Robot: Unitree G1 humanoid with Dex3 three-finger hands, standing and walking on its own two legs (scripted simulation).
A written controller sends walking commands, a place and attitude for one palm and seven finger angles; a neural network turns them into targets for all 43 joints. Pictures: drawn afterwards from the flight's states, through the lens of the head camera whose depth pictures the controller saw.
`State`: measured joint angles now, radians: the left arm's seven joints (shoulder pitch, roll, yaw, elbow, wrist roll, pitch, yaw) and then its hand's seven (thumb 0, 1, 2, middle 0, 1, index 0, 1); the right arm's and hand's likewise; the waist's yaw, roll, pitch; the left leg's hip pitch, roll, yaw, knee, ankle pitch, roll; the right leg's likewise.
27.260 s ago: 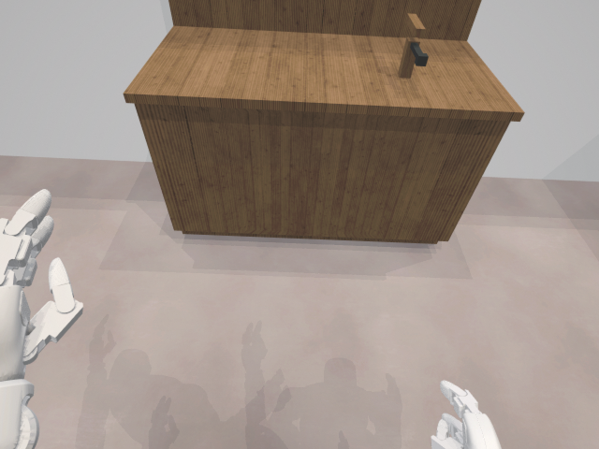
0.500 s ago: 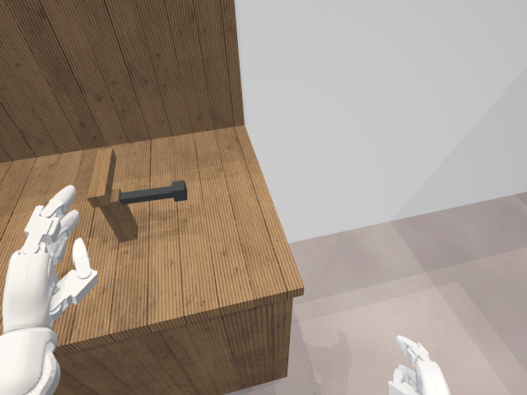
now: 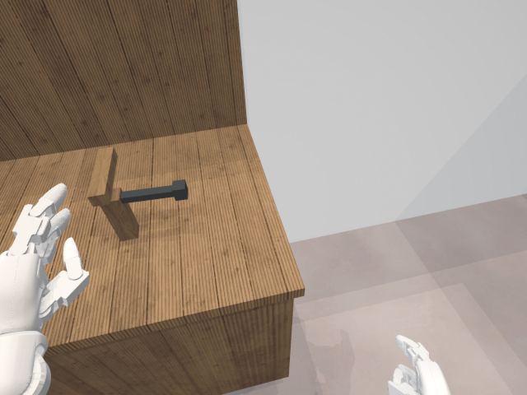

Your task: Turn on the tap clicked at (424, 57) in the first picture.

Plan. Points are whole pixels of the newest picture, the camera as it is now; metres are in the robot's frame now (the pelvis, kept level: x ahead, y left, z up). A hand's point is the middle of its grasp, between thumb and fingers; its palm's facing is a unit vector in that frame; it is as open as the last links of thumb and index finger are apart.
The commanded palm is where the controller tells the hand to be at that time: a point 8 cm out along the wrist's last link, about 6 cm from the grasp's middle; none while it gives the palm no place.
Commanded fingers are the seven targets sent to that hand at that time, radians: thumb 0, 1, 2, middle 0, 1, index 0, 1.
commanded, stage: step back with the hand held close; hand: left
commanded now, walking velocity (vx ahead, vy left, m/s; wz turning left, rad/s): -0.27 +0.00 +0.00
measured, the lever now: (180, 190) +0.46 +0.22 +0.05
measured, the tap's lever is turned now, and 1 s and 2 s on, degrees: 86 86 86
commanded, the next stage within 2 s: stop stepping back and stand still in 1.08 s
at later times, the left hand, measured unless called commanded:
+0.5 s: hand (29, 336) +0.13 +0.26 +0.16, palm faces +0.35 -0.82 -0.45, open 7.4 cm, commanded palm +0.09 +0.30 +0.17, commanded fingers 0.00 0.90 0.90 -0.20 -0.30 -0.20 -0.30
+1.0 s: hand out of the picture +0.01 +0.26 +0.15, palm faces +0.44 -0.79 -0.43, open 7.4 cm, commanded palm -0.03 +0.30 +0.17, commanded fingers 0.00 0.90 0.90 -0.20 -0.30 -0.20 -0.30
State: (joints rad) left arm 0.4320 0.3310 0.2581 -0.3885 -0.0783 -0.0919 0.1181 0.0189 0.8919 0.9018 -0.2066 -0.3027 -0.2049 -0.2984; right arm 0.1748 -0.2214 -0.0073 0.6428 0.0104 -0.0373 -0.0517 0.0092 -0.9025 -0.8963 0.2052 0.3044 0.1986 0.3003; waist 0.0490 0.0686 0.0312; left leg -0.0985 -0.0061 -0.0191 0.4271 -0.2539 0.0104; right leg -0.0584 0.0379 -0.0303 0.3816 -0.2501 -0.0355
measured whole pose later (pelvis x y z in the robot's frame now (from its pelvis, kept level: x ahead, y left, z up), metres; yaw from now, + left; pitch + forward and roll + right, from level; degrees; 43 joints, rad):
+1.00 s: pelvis -0.16 +0.01 -0.01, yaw +5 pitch -1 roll +0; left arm 0.53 0.35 0.34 -0.52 -0.04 -0.21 0.12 0.02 0.89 0.90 -0.21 -0.30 -0.21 -0.30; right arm 0.18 -0.19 -0.03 0.62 0.01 -0.02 -0.05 0.01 -0.90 -0.90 0.21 0.30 0.20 0.30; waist 0.03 0.02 0.04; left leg -0.50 -0.01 0.01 0.78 -0.33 0.00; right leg -0.32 0.05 0.06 0.58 -0.24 -0.02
